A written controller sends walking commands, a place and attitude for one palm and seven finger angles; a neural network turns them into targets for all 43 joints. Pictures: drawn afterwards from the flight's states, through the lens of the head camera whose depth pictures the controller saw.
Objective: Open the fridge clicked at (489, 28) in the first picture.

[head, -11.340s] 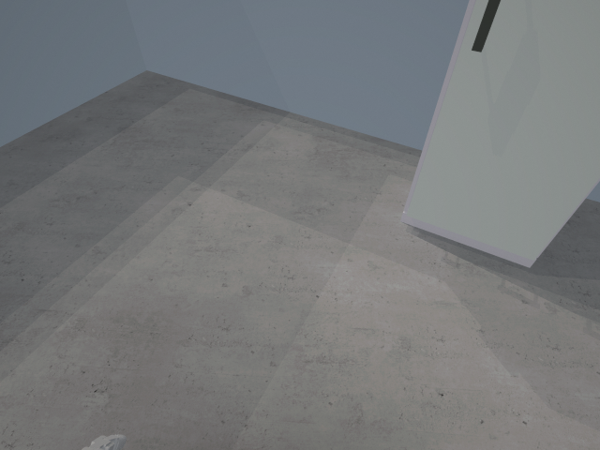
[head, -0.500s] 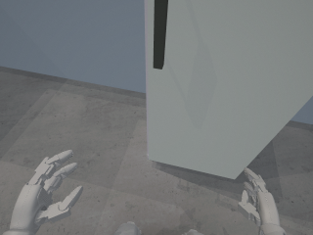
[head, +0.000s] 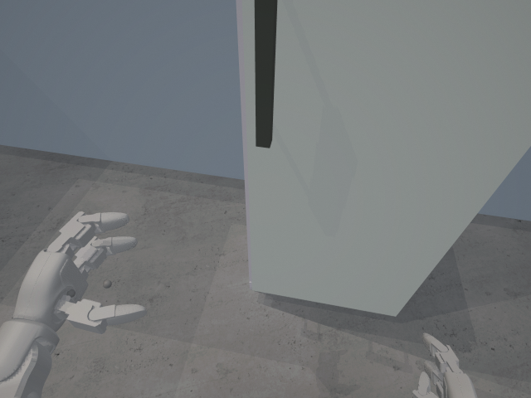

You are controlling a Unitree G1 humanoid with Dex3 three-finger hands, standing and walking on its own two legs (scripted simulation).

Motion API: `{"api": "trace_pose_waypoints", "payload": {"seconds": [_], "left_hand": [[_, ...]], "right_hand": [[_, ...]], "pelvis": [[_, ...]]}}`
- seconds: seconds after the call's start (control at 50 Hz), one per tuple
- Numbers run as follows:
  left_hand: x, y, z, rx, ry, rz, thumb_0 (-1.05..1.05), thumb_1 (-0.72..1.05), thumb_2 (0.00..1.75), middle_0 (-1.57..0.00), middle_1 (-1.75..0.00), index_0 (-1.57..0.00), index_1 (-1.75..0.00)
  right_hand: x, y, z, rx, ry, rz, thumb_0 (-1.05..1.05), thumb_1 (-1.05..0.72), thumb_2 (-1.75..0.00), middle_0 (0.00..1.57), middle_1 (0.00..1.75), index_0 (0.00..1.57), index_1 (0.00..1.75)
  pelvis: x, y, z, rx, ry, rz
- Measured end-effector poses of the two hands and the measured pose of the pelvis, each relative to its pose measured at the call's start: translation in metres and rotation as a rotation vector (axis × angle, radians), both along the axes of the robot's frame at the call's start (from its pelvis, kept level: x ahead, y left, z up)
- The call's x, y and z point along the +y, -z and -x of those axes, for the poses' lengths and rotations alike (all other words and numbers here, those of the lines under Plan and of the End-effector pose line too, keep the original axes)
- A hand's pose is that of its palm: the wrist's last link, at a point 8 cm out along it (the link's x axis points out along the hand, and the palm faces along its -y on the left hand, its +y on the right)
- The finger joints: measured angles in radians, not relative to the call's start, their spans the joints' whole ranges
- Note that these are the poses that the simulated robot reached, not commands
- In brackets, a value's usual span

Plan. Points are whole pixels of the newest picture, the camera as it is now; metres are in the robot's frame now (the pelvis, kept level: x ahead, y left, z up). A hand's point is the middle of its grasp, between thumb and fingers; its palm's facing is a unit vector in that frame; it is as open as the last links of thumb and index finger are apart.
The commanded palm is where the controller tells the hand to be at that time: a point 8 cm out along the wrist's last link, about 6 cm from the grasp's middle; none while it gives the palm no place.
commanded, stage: raise the hand to about handle height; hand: left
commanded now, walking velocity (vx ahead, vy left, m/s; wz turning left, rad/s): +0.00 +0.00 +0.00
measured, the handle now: (267, 67) +0.56 +0.05 +0.23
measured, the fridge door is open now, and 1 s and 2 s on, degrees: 0 0 0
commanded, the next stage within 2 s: move the hooked fingers beside the handle in 1.06 s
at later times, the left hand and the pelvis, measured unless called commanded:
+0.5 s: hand (59, 199) +0.27 +0.26 +0.21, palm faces +0.03 -0.99 -0.13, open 13.9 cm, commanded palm +0.24 +0.31 +0.22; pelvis +0.01 -0.01 +0.02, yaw +0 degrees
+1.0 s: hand (61, 188) +0.28 +0.26 +0.21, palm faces +0.06 -0.99 -0.09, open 13.9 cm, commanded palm +0.25 +0.30 +0.23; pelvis +0.00 -0.01 +0.02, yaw -1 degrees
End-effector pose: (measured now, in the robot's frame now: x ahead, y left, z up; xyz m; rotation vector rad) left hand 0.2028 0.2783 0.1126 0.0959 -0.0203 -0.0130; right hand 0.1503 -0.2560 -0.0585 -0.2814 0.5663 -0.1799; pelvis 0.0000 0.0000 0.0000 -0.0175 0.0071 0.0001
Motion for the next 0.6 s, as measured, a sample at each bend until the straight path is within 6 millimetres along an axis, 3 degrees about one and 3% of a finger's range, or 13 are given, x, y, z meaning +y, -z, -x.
{"api": "trace_pose_waypoints", "payload": {"seconds": [0.08,0.2,0.28,0.4,0.54,0.6], "left_hand": [[0.005,-0.008,-0.01,0.027,0.016,-0.013,0.0,-0.21,0.43,-0.28,-1.01,-0.28,-1.01],[0.019,-0.056,-0.018,-0.117,-0.021,-0.025,-0.01,-0.34,0.37,-0.29,-1.1,-0.3,-1.1],[0.03,-0.068,-0.024,-0.083,-0.036,-0.017,-0.01,-0.42,0.34,-0.3,-1.15,-0.3,-1.15],[0.034,-0.071,-0.034,0.023,-0.04,-0.013,-0.01,-0.47,0.31,-0.3,-1.19,-0.3,-1.18],[0.038,-0.116,-0.046,-0.121,-0.031,-0.033,-0.01,-0.49,0.3,-0.3,-1.2,-0.31,-1.19],[0.045,-0.124,-0.054,-0.091,-0.043,-0.027,-0.01,-0.5,0.3,-0.3,-1.2,-0.31,-1.2]], "right_hand": [[0.006,-0.012,-0.018,-0.051,-0.009,-0.002,0.01,-0.9,-0.9,0.2,0.3,0.2,0.3],[0.026,-0.028,-0.044,-0.12,-0.068,-0.043,0.01,-0.9,-0.9,0.2,0.3,0.2,0.3],[0.038,-0.03,-0.054,-0.121,-0.102,-0.078,0.01,-0.9,-0.9,0.2,0.3,0.2,0.3],[0.044,-0.027,-0.057,-0.083,-0.12,-0.098,0.01,-0.9,-0.9,0.21,0.3,0.21,0.3],[0.036,-0.026,-0.05,-0.049,-0.105,-0.09,0.01,-0.9,-0.9,0.21,0.3,0.21,0.3],[0.028,-0.025,-0.046,-0.034,-0.087,-0.089,0.01,-0.9,-0.9,0.21,0.3,0.21,0.3]], "pelvis": [[0.0,-0.005,-0.002,-0.02,0.001,-0.003],[-0.002,-0.012,-0.007,-0.046,-0.004,-0.002],[-0.003,-0.016,-0.007,-0.058,-0.008,-0.002],[-0.005,-0.02,-0.006,-0.064,-0.01,-0.005],[-0.01,-0.023,-0.008,-0.073,-0.009,-0.008],[-0.011,-0.024,-0.008,-0.073,-0.007,-0.008]]}}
